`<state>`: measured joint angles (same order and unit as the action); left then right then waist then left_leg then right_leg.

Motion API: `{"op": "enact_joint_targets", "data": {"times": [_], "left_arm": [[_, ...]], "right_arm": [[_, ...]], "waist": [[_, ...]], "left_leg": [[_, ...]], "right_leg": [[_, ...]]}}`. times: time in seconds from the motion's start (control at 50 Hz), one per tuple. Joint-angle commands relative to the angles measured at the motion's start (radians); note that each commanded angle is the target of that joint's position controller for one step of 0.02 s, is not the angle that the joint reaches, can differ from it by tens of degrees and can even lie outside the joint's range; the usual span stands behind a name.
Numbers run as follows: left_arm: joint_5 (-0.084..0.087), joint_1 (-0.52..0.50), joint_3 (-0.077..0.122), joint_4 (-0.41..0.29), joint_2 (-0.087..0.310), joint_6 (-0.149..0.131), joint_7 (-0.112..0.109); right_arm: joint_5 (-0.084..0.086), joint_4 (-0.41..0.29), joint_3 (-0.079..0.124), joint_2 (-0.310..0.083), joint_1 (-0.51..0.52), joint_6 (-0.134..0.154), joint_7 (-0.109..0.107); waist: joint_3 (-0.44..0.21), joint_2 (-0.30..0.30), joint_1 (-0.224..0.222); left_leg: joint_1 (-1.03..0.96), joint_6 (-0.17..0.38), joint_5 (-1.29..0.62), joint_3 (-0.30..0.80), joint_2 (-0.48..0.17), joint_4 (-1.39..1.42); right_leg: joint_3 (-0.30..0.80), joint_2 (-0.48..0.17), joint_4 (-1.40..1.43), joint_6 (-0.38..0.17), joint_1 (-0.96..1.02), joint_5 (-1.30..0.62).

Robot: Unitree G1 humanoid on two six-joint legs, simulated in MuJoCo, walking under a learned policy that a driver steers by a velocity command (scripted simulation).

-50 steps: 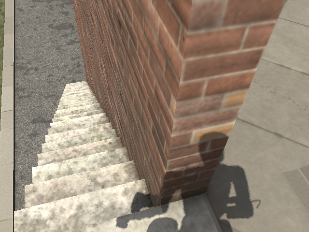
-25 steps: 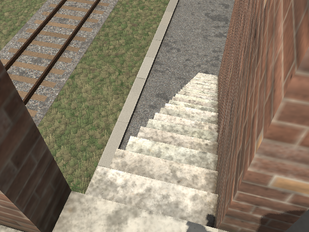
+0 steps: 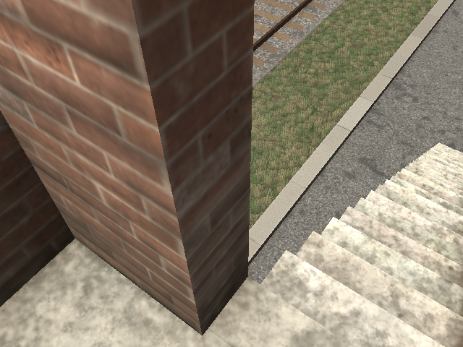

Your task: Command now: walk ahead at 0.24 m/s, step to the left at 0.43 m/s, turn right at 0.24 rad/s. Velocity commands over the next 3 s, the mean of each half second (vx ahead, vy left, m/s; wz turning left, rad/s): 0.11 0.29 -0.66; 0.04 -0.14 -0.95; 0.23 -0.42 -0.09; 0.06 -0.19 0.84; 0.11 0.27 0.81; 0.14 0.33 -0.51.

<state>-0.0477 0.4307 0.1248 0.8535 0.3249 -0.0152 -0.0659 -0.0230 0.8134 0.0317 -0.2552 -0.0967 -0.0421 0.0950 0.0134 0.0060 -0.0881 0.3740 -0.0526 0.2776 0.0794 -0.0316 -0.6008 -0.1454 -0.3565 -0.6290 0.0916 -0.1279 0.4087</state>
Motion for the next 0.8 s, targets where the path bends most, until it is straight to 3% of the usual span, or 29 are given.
{"op": "enact_joint_targets", "data": {"times": [0.02,0.04,0.08,0.12,0.16,0.18,0.2,0.22,0.28,0.32,0.38,0.46,0.48,0.5,0.52,0.54,0.56,0.58,0.6,0.62,0.64,0.66,0.68,0.7,0.72,0.74,0.76,0.78,0.8], "left_arm": [[0.043,-0.098,-0.006,-0.059,0.025,0.070,0.001],[0.051,-0.088,-0.004,-0.040,0.022,0.068,0.006],[0.014,-0.056,-0.003,0.006,0.041,0.059,0.000],[0.005,-0.020,-0.006,0.041,0.046,0.077,-0.006],[0.011,-0.110,-0.016,0.009,0.046,0.096,-0.010],[-0.005,0.052,-0.101,-0.041,-0.071,-0.048,0.078],[-0.009,-0.002,-0.092,-0.016,-0.023,-0.081,0.103],[0.009,-0.033,-0.095,-0.018,0.012,-0.095,0.131],[0.021,-0.199,-0.110,-0.109,0.021,-0.086,0.173],[0.019,-0.275,-0.114,-0.160,0.016,-0.060,0.171],[0.036,-0.241,-0.109,-0.157,0.001,-0.029,0.159],[0.069,-0.027,-0.054,-0.083,0.071,0.012,0.134],[0.061,0.074,-0.041,-0.038,0.068,0.019,0.121],[0.056,0.276,-0.017,0.042,0.094,0.020,0.100],[0.025,0.298,-0.001,0.081,0.093,-0.015,0.074],[-0.047,0.316,-0.023,0.096,0.101,-0.058,0.055],[-0.081,0.288,-0.016,0.061,0.156,-0.106,0.059],[-0.054,-0.037,-0.001,-0.055,0.128,-0.142,0.086],[0.004,-0.297,0.002,-0.147,0.121,-0.142,0.100],[0.021,-0.403,-0.014,-0.188,0.107,-0.130,0.114],[0.014,-0.393,-0.017,-0.194,0.133,-0.107,0.120],[-0.005,-0.355,-0.002,-0.194,0.176,-0.084,0.122],[-0.004,-0.300,0.017,-0.193,0.211,-0.063,0.123],[0.000,-0.246,0.026,-0.198,0.221,-0.043,0.132],[0.001,-0.191,0.016,-0.203,0.183,-0.028,0.146],[0.007,-0.042,-0.021,-0.192,0.057,-0.010,0.148],[0.044,0.085,-0.070,-0.226,-0.056,0.017,0.129],[0.034,0.093,-0.099,-0.191,-0.069,0.039,0.126],[0.020,-0.039,-0.103,-0.214,-0.052,0.053,0.117]], "right_arm": [[0.014,0.088,0.061,-0.259,-0.479,0.030,-0.039],[-0.007,0.091,0.048,-0.223,-0.410,0.029,-0.062],[-0.007,0.034,0.012,-0.095,-0.223,0.015,-0.099],[-0.013,-0.024,-0.008,-0.036,-0.112,0.023,-0.109],[-0.020,-0.032,-0.016,-0.024,-0.085,0.029,-0.115],[0.047,-0.079,0.015,-0.120,0.033,-0.023,-0.065],[0.036,-0.080,0.022,-0.130,0.032,-0.036,-0.049],[0.018,-0.090,0.034,-0.135,0.011,-0.039,-0.059],[-0.024,-0.063,0.060,-0.187,-0.082,-0.019,-0.108],[-0.039,-0.035,0.069,-0.200,-0.126,0.005,-0.129],[-0.045,-0.040,0.093,-0.241,-0.148,0.048,-0.146],[-0.037,-0.146,0.134,-0.326,-0.063,0.099,-0.182],[-0.028,-0.208,0.146,-0.350,0.020,0.094,-0.198],[-0.001,-0.286,0.146,-0.363,0.139,0.078,-0.194],[-0.049,-0.248,0.116,-0.253,0.094,0.073,-0.162],[-0.075,-0.261,0.054,-0.028,0.080,0.061,-0.144],[-0.028,-0.339,0.000,0.072,0.036,0.085,-0.135],[0.018,-0.320,0.038,-0.062,-0.008,0.117,-0.132],[0.006,-0.296,0.081,-0.192,-0.085,0.134,-0.145],[-0.022,-0.277,0.093,-0.197,-0.147,0.128,-0.156],[-0.027,-0.255,0.081,-0.157,-0.215,0.117,-0.155],[-0.010,-0.249,0.062,-0.118,-0.230,0.103,-0.138],[0.033,-0.249,0.052,-0.094,-0.220,0.096,-0.114],[0.079,-0.240,0.056,-0.106,-0.226,0.098,-0.094],[0.089,-0.244,0.062,-0.129,-0.208,0.097,-0.079],[0.062,-0.243,0.091,-0.211,-0.245,0.106,-0.082],[0.011,-0.252,0.107,-0.326,-0.340,0.138,-0.117],[-0.039,-0.211,0.069,-0.248,-0.370,0.167,-0.127],[-0.008,-0.185,0.071,-0.223,-0.354,0.173,-0.151]], "waist": [[-0.149,0.245,0.278],[-0.125,0.203,0.206],[-0.057,0.158,0.113],[-0.083,0.191,0.085],[-0.017,0.174,0.085],[-0.046,0.234,-0.097],[0.002,0.056,-0.070],[-0.010,0.008,-0.027],[-0.031,-0.005,0.072],[-0.016,-0.019,0.087],[-0.010,-0.011,0.064],[-0.069,0.053,-0.003],[-0.044,0.078,-0.041],[-0.077,0.034,-0.144],[-0.115,-0.164,-0.169],[-0.158,-0.181,-0.055],[-0.201,-0.053,0.004],[0.027,-0.036,0.077],[-0.007,-0.039,0.171],[0.000,-0.051,0.242],[0.004,-0.065,0.279],[-0.004,-0.056,0.267],[-0.020,-0.045,0.234],[-0.033,-0.054,0.208],[-0.045,-0.085,0.174],[-0.100,0.012,0.144],[-0.144,0.250,0.122],[-0.106,0.200,0.121],[-0.086,0.256,0.131]], "left_leg": [[-0.462,0.278,-1.185,-0.006,-0.238,0.074],[-0.423,0.234,-1.053,0.018,-0.251,0.078],[-0.350,0.179,-0.845,0.008,-0.209,0.146],[-0.253,0.230,-0.740,-0.036,-0.202,0.227],[-0.182,0.267,-0.621,-0.051,-0.220,0.279],[-0.030,0.395,-0.543,0.167,-0.368,0.412],[-0.071,0.397,-0.376,0.159,-0.384,0.440],[-0.165,0.399,-0.318,0.112,-0.366,0.435],[-0.369,0.439,-0.394,-0.005,-0.330,0.432],[-0.423,0.421,-0.465,-0.087,-0.319,0.431],[-0.435,0.343,-0.746,-0.198,-0.309,0.426],[-0.382,-0.026,-1.217,-0.375,-0.192,0.317],[-0.313,-0.129,-1.351,-0.442,-0.134,0.227],[-0.257,-0.224,-1.366,-0.460,-0.049,-0.013],[-0.015,-0.194,-0.506,-0.267,-0.064,-0.445],[0.313,-0.199,0.518,-0.115,-0.017,-0.791],[0.310,-0.179,0.629,0.194,-0.044,-0.739],[0.295,-0.158,0.577,0.217,-0.036,-0.754],[0.135,-0.089,0.467,0.097,0.006,-0.694],[-0.041,-0.040,0.337,0.024,0.021,-0.500],[-0.194,-0.025,0.245,-0.061,0.049,-0.355],[-0.265,-0.032,0.234,-0.097,0.082,-0.205],[-0.301,-0.040,0.146,-0.129,0.119,-0.009],[-0.356,-0.037,-0.050,-0.155,0.165,0.173],[-0.392,-0.004,-0.241,-0.113,0.137,0.266],[-0.533,0.140,-0.570,0.025,-0.077,0.260],[-0.680,0.490,-1.291,0.417,-0.523,0.192],[-0.599,0.521,-1.408,0.417,-0.636,0.208],[-0.529,0.459,-0.963,0.430,-0.576,0.298]], "right_leg": [[0.232,0.399,-0.626,-0.133,-0.501,0.449],[0.254,0.380,-0.638,-0.154,-0.501,0.358],[0.181,0.339,-0.581,-0.126,-0.478,0.132],[0.107,0.343,-0.583,-0.089,-0.374,0.082],[0.073,0.328,-0.472,-0.091,-0.360,0.089],[0.166,0.210,-0.427,-0.127,-0.194,0.103],[0.191,0.200,-0.326,-0.131,-0.245,0.067],[0.155,0.214,-0.252,-0.133,-0.287,-0.032],[0.064,0.285,-0.194,-0.138,-0.382,-0.041],[0.047,0.275,-0.146,-0.140,-0.396,-0.042],[0.031,0.266,-0.167,-0.097,-0.356,-0.002],[-0.013,0.357,0.004,-0.085,-0.116,-0.041],[-0.079,0.413,0.114,-0.093,-0.015,-0.060],[-0.110,0.466,0.319,-0.141,0.132,-0.277],[0.125,0.375,0.288,-0.202,0.287,-0.554],[0.401,0.114,0.161,-0.340,0.404,-0.876],[0.642,-0.092,0.220,-0.427,0.298,-0.877],[0.596,-0.049,0.328,-0.478,-0.020,-0.760],[0.455,0.092,0.363,-0.450,-0.225,-0.631],[0.378,0.217,0.386,-0.370,-0.397,-0.503],[0.362,0.269,0.352,-0.348,-0.516,-0.536],[0.374,0.286,0.318,-0.340,-0.506,-0.519],[0.379,0.294,0.281,-0.345,-0.418,-0.478],[0.386,0.313,0.229,-0.350,-0.339,-0.472],[0.376,0.332,0.155,-0.326,-0.296,-0.424],[0.354,0.405,0.022,-0.212,-0.342,-0.219],[0.320,0.495,-0.192,-0.040,-0.574,0.220],[0.367,0.380,-0.399,0.055,-0.664,0.225],[0.325,0.359,-0.516,0.105,-0.717,0.145]]}}
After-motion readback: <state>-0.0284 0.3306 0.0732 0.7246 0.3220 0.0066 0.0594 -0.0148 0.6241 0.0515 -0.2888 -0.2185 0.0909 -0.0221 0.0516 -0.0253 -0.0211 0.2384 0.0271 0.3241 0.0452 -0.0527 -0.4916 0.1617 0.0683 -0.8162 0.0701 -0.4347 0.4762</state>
